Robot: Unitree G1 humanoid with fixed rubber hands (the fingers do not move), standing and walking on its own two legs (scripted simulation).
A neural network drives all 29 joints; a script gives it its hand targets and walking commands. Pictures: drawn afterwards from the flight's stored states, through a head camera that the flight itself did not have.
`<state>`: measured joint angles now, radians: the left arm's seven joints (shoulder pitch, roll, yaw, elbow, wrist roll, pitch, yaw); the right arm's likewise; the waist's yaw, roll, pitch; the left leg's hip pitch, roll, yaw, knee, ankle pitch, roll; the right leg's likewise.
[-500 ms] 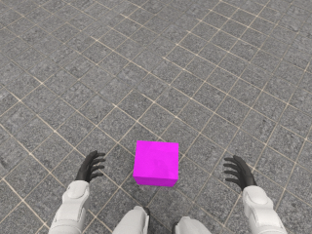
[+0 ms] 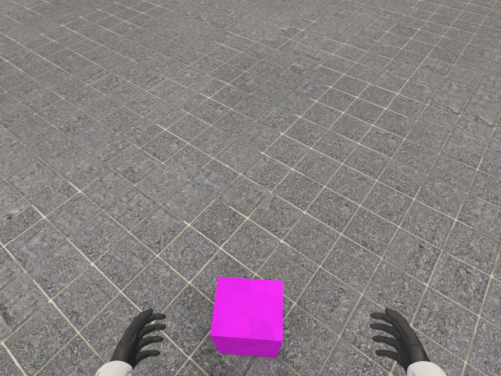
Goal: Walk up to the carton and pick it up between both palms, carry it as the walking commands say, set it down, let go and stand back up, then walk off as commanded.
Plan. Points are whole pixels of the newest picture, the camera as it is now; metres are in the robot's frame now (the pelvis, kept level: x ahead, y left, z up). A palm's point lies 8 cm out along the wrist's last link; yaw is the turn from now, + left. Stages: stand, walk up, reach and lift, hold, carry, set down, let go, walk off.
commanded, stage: let go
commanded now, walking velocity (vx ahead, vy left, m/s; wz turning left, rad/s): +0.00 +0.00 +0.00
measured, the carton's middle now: (249, 319) +0.35 +0.05 -0.63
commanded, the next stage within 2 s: stand in 0.12 s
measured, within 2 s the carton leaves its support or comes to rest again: neither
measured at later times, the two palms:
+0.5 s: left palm out of the picture +0.08 +0.29 -0.10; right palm out of the picture +0.08 -0.30 -0.10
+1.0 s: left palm out of the picture +0.01 +0.29 -0.11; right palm out of the picture -0.01 -0.28 -0.11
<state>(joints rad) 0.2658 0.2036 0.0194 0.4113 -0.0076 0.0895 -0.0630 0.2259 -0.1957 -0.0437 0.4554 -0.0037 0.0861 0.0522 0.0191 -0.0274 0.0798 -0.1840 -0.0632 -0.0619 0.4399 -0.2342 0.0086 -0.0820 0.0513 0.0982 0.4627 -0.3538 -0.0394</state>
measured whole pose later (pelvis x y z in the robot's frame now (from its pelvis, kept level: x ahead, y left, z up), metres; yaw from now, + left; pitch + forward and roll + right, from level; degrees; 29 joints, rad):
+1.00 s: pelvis -0.04 +0.01 +0.00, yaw -2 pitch -3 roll +0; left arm 0.35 0.31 0.03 0.92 0.03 -0.03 0.01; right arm 0.28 -0.30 -0.04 1.03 -0.04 -0.04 -0.01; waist 0.00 -0.01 -0.10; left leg -0.22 -0.04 -0.04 0.45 -0.18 0.02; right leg -0.12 0.07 0.12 0.45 -0.28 -0.03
